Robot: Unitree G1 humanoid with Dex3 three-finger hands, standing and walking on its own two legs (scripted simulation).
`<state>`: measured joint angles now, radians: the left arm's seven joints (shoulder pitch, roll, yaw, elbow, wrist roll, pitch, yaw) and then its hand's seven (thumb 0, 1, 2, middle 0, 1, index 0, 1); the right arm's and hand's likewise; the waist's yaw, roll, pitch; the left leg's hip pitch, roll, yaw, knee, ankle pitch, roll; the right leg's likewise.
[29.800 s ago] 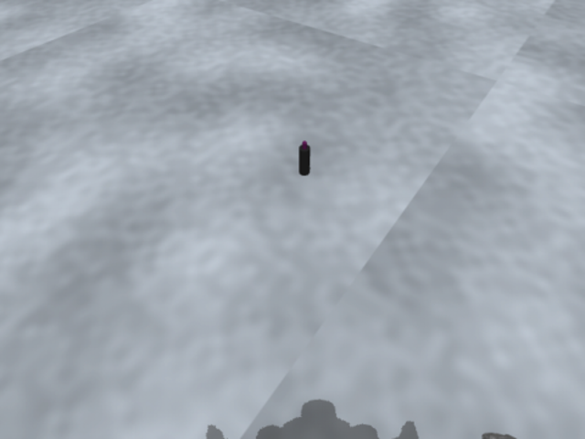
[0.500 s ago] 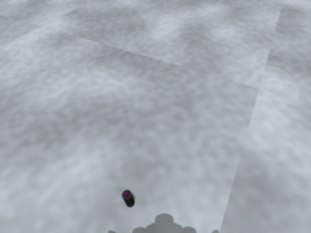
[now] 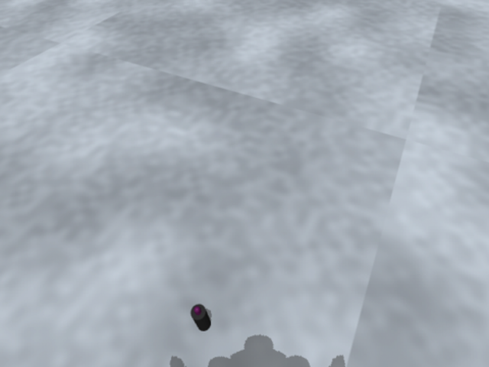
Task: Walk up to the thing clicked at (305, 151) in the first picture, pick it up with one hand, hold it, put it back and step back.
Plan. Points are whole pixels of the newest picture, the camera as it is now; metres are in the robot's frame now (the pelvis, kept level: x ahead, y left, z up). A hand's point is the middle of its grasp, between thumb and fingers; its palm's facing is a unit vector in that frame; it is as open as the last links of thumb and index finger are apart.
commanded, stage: stand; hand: left
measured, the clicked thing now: (200, 316) +0.37 +0.21 -0.68
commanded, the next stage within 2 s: step back in 0.50 s
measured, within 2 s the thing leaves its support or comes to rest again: neither
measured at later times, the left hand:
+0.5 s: hand out of the picture +0.06 +0.25 -0.16, palm faces -0.02 -0.94 -0.34, open 7.4 cm
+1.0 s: hand out of the picture +0.06 +0.30 -0.18, palm faces -0.04 -0.94 -0.34, open 7.4 cm
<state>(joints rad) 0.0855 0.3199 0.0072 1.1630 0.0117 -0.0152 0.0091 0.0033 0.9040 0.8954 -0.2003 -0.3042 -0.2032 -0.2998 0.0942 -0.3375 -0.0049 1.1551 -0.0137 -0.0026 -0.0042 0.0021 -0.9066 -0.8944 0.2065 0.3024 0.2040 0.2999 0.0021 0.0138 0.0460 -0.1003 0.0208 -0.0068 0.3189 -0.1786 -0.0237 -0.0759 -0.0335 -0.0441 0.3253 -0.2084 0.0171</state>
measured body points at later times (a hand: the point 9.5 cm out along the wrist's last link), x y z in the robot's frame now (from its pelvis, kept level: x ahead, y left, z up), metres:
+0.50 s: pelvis -0.01 +0.00 +0.00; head +0.00 +0.00 +0.45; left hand +0.06 +0.30 -0.13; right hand +0.06 -0.30 -0.14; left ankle +0.00 +0.13 -0.75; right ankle -0.02 -0.13 -0.75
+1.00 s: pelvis -0.09 +0.05 -0.02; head +0.00 +0.08 +0.42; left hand +0.06 +0.35 -0.16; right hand -0.02 -0.26 -0.13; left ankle -0.06 +0.13 -0.75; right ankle -0.12 -0.10 -0.67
